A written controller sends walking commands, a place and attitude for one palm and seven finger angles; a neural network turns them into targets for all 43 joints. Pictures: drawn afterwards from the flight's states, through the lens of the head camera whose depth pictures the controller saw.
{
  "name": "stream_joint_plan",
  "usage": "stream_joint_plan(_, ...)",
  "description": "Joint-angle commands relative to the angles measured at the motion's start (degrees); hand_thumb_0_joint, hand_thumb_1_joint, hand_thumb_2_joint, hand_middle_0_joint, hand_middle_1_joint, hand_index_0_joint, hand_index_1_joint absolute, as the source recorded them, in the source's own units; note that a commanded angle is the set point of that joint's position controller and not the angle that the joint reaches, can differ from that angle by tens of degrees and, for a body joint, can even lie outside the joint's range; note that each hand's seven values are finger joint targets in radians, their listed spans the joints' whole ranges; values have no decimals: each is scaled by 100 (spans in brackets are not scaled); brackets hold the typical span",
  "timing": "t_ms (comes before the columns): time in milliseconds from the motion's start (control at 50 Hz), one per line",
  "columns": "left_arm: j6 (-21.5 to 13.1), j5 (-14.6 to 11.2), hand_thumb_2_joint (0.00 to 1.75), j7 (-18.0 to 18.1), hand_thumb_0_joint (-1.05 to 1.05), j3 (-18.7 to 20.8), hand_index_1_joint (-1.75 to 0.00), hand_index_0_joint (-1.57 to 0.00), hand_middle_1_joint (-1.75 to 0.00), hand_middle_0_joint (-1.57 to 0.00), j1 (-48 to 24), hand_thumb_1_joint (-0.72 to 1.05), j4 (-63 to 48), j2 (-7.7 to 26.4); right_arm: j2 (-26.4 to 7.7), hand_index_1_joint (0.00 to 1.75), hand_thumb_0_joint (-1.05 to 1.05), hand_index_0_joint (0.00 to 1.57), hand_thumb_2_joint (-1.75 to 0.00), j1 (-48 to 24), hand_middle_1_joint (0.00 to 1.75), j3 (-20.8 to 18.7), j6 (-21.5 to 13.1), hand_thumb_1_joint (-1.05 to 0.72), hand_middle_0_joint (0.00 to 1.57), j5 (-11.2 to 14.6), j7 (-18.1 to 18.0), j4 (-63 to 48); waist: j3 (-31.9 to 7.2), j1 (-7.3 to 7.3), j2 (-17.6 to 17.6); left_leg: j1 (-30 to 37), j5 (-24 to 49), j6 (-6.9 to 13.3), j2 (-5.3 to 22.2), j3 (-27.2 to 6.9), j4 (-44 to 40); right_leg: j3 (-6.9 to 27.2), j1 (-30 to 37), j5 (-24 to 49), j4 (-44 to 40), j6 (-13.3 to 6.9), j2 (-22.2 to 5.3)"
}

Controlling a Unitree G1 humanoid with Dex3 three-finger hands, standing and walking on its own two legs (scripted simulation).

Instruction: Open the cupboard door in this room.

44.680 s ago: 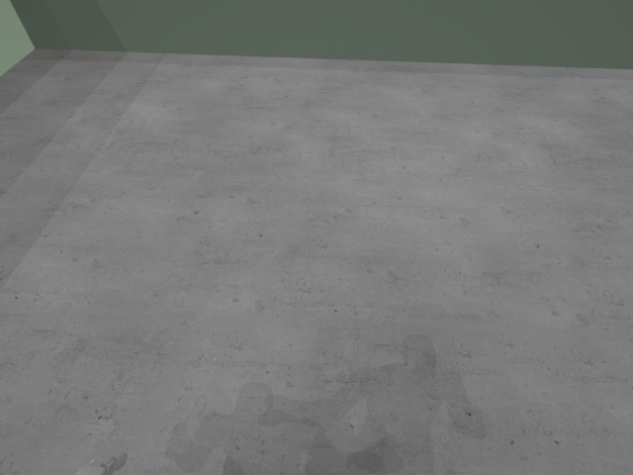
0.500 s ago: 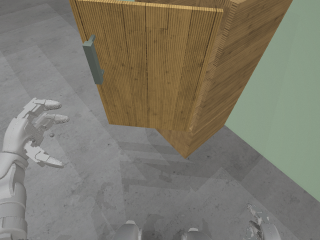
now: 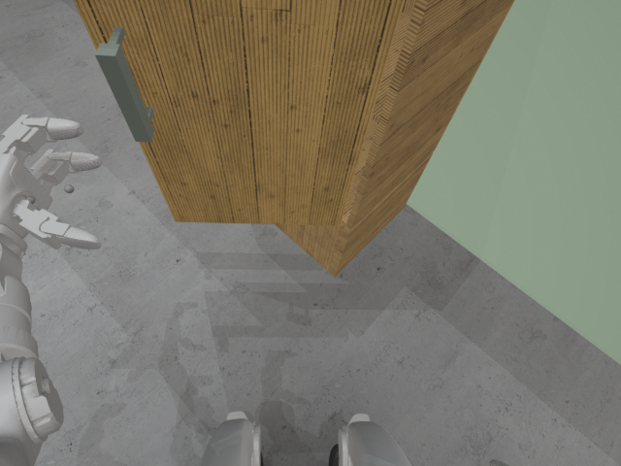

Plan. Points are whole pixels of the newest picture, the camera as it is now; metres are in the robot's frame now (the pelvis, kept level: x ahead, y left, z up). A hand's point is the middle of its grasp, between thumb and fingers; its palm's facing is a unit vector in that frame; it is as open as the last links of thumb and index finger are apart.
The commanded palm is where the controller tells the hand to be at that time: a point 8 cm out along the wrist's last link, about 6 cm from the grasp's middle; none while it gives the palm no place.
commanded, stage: move the hooked fingers beside the handle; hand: left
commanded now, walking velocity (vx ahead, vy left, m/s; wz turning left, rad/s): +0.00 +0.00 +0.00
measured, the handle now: (132, 88) +0.61 +0.26 +0.06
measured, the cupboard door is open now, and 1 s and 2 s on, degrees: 44 44 44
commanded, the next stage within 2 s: slide the fingers in behind the handle in 1.66 s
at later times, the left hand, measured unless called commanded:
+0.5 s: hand (78, 137) +0.50 +0.30 +0.08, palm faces -0.01 -1.00 +0.00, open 14.0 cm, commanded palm +0.50 +0.34 +0.07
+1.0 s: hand (85, 100) +0.57 +0.31 +0.07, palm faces -0.01 -1.00 -0.02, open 14.0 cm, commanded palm +0.58 +0.33 +0.07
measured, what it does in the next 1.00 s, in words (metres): stands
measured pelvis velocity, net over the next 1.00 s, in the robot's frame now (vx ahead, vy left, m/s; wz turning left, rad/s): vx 0.00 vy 0.02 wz -0.06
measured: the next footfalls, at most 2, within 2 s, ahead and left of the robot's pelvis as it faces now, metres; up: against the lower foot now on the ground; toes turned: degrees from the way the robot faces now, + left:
none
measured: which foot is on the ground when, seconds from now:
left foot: down 0.00-1.00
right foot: down 0.00-1.00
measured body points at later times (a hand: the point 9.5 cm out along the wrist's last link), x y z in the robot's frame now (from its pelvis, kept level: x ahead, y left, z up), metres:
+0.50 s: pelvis +0.00 +0.01 -0.02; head +0.15 +0.04 +0.41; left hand +0.50 +0.35 +0.08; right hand +0.02 -0.27 -0.11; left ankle +0.02 +0.11 -0.67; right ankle +0.02 -0.13 -0.67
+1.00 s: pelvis +0.00 +0.02 -0.03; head +0.21 +0.06 +0.36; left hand +0.57 +0.36 +0.08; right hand -0.05 -0.24 -0.11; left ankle +0.02 +0.11 -0.67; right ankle +0.02 -0.13 -0.67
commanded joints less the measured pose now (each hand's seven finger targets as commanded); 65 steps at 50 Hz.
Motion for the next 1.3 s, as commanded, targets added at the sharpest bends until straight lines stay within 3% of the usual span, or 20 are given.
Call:
stream_joint_plan(0,-371,-116,30,-26,0,537,-120,-30,-120,-30,-2034,-50,-946,2156,-1038,30,0,20,-90,581,30,-435,-54,-90,20,-6,-58,-506,-2519,101,761,2010,2287,39,-150,-317,-696,21,785,1647,-522,-232,278)
stream_joint_plan(80,-296,68,30,-26,0,482,-120,-30,-120,-30,-2442,-50,-557,2333,-1065,30,0,20,-90,629,30,-411,98,-90,20,-14,-29,-479,-2233,-55,696,1713,2013,62,-130,-303,-644,33,602,1510,-547,-186,272)
stream_joint_plan(200,-417,162,30,28,0,246,-120,-30,-120,-30,-3285,-50,-394,2282,-1119,30,0,20,-90,768,30,-379,207,-90,20,-57,-53,-385,-2448,-288,967,2109,2141,21,-69,-484,-515,-40,8,1272,-452,-224,312)
stream_joint_plan(280,-249,339,30,31,0,228,-120,-30,-120,-30,-3558,-50,-45,2522,-1142,30,0,20,-90,847,30,-325,294,-90,20,-59,-53,-325,-2519,-339,1090,1940,2104,26,-64,-489,-420,-29,-52,1272,-424,-192,289)
stream_joint_plan(320,-260,390,30,73,0,353,-120,-30,-120,-30,-3817,-50,-138,2788,-1166,30,0,20,-90,912,30,-312,336,-90,20,-80,-65,-306,-2797,-352,1166,2109,2354,8,-43,-547,-365,-42,-77,1381,-367,-192,302)
stream_joint_plan(420,-159,530,30,142,0,474,-120,-30,-120,-30,-4122,-50,135,3156,-1184,30,0,20,-90,994,30,-243,433,-90,20,-98,-64,-317,-2772,-457,1111,1803,2395,33,-21,-542,-207,-49,-109,1469,-294,-171,326)
stream_joint_plan(440,-121,578,30,143,0,343,-120,-30,-120,-30,-4212,-50,219,3069,-1173,30,0,20,-90,996,30,-228,451,-90,20,-88,-62,-317,-2687,-524,1222,1785,2337,41,-26,-535,-199,-38,-199,1426,-319,-165,322)
stream_joint_plan(480,-64,666,30,169,0,479,-120,-30,-120,-30,-4215,-50,316,3360,-1195,30,0,20,-90,1038,30,-200,481,-90,20,-93,-62,-355,-2718,-489,1235,1605,2205,62,-37,-508,-173,-24,-106,1368,-319,-164,327)
stream_joint_plan(540,-41,745,30,173,0,415,-120,-30,-120,-30,-4596,-50,283,3459,-1196,30,0,20,-90,1124,30,-163,521,-90,20,-106,-74,-334,-2918,-603,1485,1793,2455,47,-3,-566,-88,-58,-296,1455,-255,-161,339)
stream_joint_plan(600,41,763,30,159,0,339,-120,-30,-120,-30,-4803,-50,472,3442,-1204,30,0,20,-90,1202,30,-114,548,-90,20,-113,-76,-317,-2877,-738,1366,1710,2491,76,6,-603,4,-93,-443,1451,-233,-155,366)
stream_joint_plan(680,211,958,30,156,0,305,-120,-30,-120,-30,-5056,-50,770,3809,-1240,30,0,20,-90,1270,30,-16,588,-90,20,-115,-114,-328,-2775,-872,1395,1313,2203,127,27,-577,97,-77,-474,1316,-229,-117,361)
stream_joint_plan(740,189,1051,30,180,0,476,-120,-30,-120,-30,-5311,-50,626,4226,-1270,30,0,20,-90,1353,30,34,631,-90,20,-158,-126,-330,-3102,-875,1674,1467,2487,108,49,-622,207,-100,-538,1423,-140,-124,368)
stream_joint_plan(800,237,1101,30,174,0,340,-120,-30,-120,-30,-5506,-50,724,4113,-1244,30,0,20,-90,1420,30,62,654,-90,20,-174,-107,-311,-3066,-987,1889,1667,2731,79,80,-703,260,-183,-847,1445,-92,-140,397)
stream_joint_plan(840,301,1177,30,161,0,359,-120,-30,-120,-30,-5651,-50,821,4332,-1287,30,0,20,-90,1460,30,108,688,-90,20,-190,-117,-296,-3090,-1043,1858,1518,2674,94,96,-713,319,-180,-821,1426,-72,-115,396)
stream_joint_plan(940,434,1261,30,131,0,449,-120,-30,-120,-30,-5430,-50,726,4444,-1285,30,0,20,-90,1583,30,109,779,-90,20,-226,-77,-349,-3238,-976,1994,1739,2987,50,121,-773,315,-261,-933,1483,-33,-127,426)
stream_joint_plan(1080,435,1198,30,177,0,411,-120,-30,-120,-30,-5567,-50,318,4113,-1258,30,0,20,-90,1735,30,10,823,-90,20,-259,15,-239,-3348,-1030,2216,2386,3451,-54,188,-942,225,-336,-1256,1447,-116,-136,448)
stream_joint_plan(1120,435,1190,30,214,0,293,-120,-30,-120,-30,-5685,-50,224,3921,-1244,30,0,20,-90,1763,30,-5,820,-90,20,-268,38,-191,-3310,-1046,2466,2650,3686,-120,209,-1009,186,-356,-1444,1433,-141,-150,441)
stream_joint_plan(1180,488,1205,30,276,0,388,-120,-30,-120,-30,-5443,-50,394,3969,-1229,30,0,20,-90,1802,30,4,831,-90,20,-275,59,-192,-3217,-1022,2192,2447,3635,-66,175,-954,168,-347,-1185,1529,-201,-143,459)
stream_joint_plan(1240,446,1232,30,320,0,401,-120,-30,-120,-30,-5445,-50,255,3992,-1212,30,0,20,-90,1808,30,1,847,-90,20,-300,78,-192,-3241,-988,2362,2551,3852,-96,181,-944,164,-348,-1147,1621,-213,-150,460)
stream_joint_plan(1280,440,1207,30,322,0,462,-120,-30,-120,-30,-5154,-50,310,3983,-1206,30,0,20,-90,1773,30,-12,869,-90,20,-287,100,-257,-3221,-943,2220,2466,3771,-56,156,-876,140,-326,-979,1678,-264,-149,480)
